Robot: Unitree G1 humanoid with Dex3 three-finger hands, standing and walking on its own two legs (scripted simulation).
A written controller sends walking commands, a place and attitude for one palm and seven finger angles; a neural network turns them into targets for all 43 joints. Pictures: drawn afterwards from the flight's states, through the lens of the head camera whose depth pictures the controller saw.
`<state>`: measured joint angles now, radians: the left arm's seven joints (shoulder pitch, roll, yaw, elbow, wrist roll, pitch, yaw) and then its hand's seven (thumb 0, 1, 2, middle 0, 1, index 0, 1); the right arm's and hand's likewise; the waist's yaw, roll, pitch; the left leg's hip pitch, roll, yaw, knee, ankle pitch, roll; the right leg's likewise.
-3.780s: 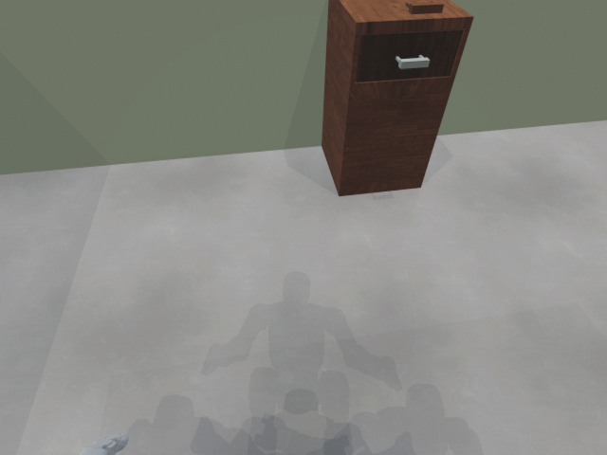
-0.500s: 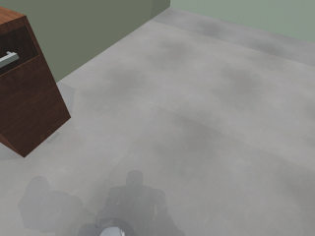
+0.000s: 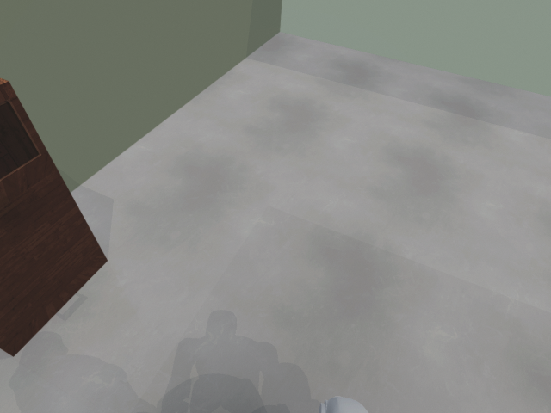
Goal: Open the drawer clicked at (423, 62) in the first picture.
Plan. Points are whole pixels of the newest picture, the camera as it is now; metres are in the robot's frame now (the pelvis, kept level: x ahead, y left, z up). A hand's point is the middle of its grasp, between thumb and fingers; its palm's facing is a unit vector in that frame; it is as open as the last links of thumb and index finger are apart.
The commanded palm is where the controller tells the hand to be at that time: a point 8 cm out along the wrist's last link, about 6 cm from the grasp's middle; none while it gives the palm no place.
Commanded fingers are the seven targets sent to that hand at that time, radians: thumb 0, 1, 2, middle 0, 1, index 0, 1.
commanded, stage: walk to a spot facing it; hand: left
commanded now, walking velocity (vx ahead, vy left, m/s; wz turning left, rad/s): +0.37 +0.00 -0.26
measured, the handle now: out of the picture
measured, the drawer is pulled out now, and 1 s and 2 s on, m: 0.00 0.00 0.00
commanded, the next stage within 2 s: turn to face it in 0.92 s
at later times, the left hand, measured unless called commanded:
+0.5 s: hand (226, 356) +0.25 +0.10 -0.17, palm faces -0.03 -0.98 -0.22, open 7.2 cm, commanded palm none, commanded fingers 0.00 0.90 0.90 -0.20 -0.30 -0.20 -0.30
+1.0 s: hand (218, 266) +0.45 +0.15 -0.18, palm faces +0.00 -0.98 -0.18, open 7.4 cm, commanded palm none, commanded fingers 0.00 0.90 0.90 -0.20 -0.30 -0.20 -0.30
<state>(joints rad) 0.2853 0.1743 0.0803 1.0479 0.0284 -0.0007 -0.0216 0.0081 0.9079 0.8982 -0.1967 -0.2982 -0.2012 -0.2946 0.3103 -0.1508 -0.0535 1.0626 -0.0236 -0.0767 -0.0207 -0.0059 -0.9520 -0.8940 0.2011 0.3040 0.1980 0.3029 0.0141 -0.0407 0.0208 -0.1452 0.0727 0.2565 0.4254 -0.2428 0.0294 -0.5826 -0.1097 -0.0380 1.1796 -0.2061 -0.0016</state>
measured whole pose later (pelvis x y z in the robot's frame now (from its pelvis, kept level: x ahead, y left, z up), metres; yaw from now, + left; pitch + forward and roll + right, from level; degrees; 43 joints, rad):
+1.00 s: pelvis +0.42 -0.03 +0.00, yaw -5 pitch -1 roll +0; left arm 0.27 0.18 0.08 1.08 0.03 -0.01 -0.01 0.01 0.91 0.90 -0.20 -0.30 -0.20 -0.29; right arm 0.26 -0.15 -0.06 1.05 -0.02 -0.07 -0.03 -0.01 -0.95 -0.89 0.20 0.30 0.20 0.30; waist 0.01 -0.03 0.05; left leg -0.18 0.05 0.24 0.43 -0.22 0.04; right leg -0.54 -0.12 -0.06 1.14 -0.26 0.01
